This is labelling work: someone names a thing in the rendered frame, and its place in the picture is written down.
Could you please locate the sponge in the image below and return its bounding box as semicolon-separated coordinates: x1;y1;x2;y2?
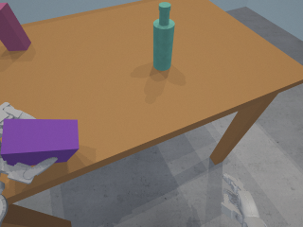
0;118;80;166

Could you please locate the robot right forearm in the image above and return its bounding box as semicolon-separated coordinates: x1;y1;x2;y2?
241;217;267;227

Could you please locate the robot right hand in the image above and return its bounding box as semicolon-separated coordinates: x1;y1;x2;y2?
221;173;259;225

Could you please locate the table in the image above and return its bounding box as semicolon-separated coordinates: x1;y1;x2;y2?
0;0;303;227

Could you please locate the robot left hand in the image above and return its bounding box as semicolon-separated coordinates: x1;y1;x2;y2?
0;102;58;184

